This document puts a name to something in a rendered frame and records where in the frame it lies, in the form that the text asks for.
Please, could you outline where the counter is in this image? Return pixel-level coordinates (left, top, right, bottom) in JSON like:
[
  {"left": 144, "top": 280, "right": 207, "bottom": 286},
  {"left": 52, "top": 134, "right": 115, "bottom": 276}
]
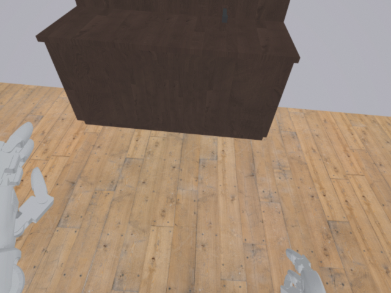
[{"left": 36, "top": 0, "right": 300, "bottom": 140}]

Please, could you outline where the tap lever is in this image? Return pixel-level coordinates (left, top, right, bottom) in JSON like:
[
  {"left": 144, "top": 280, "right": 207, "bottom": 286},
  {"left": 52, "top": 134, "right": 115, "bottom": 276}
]
[{"left": 222, "top": 8, "right": 228, "bottom": 23}]

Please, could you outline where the robot left hand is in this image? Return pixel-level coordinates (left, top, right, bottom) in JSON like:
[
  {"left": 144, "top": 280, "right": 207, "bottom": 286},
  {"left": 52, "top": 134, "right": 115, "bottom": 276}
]
[{"left": 0, "top": 122, "right": 54, "bottom": 249}]

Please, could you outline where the robot left forearm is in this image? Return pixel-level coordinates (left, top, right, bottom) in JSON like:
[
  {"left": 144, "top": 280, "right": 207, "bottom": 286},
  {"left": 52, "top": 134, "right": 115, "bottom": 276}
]
[{"left": 0, "top": 247, "right": 25, "bottom": 293}]

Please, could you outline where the robot right hand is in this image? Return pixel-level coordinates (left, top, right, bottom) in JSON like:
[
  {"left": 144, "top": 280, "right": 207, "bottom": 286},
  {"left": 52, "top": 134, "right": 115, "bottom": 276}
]
[{"left": 280, "top": 248, "right": 326, "bottom": 293}]

